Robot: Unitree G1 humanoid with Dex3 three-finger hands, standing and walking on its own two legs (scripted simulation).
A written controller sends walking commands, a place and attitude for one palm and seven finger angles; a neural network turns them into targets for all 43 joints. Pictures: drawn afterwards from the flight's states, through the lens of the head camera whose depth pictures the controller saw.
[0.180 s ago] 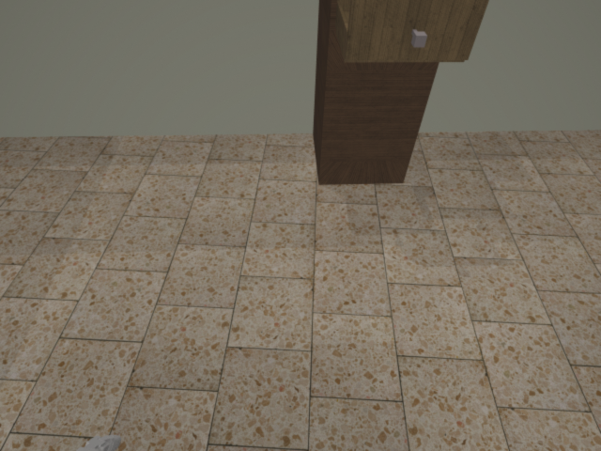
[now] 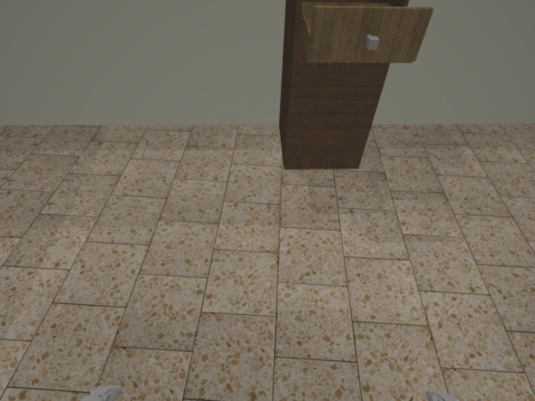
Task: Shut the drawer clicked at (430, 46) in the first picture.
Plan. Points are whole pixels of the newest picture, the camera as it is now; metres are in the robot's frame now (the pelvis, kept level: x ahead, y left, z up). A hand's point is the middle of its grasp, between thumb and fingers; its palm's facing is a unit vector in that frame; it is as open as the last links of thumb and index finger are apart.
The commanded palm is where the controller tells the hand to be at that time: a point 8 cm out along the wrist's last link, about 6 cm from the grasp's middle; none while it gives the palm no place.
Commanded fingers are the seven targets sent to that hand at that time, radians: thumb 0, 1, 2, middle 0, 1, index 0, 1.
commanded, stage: stand and wait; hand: left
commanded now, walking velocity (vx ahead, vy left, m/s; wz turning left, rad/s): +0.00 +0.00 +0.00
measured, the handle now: (371, 40) +1.17 -0.27 +0.06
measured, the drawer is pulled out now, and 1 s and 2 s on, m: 0.26 0.26 0.26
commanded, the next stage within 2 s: look at it before walking up in 0.64 s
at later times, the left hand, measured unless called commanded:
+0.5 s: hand out of the picture +0.06 +0.24 -0.15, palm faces -0.03 -0.94 -0.34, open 7.3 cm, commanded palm none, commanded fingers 0.00 0.90 0.90 -0.20 -0.30 -0.20 -0.30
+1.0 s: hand out of the picture +0.06 +0.23 -0.15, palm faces -0.03 -0.94 -0.33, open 7.3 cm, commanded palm none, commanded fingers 0.00 0.90 0.90 -0.20 -0.30 -0.20 -0.30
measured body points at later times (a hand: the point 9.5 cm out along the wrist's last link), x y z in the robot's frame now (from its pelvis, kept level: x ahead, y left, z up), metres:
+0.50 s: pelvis -0.01 -0.01 +0.00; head -0.01 -0.01 +0.45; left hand +0.06 +0.29 -0.13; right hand +0.07 -0.31 -0.13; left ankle -0.02 +0.11 -0.74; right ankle -0.02 -0.13 -0.74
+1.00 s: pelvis -0.02 -0.01 +0.01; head -0.01 -0.01 +0.46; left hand +0.06 +0.28 -0.13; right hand +0.06 -0.31 -0.13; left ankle -0.02 +0.11 -0.74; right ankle -0.02 -0.13 -0.74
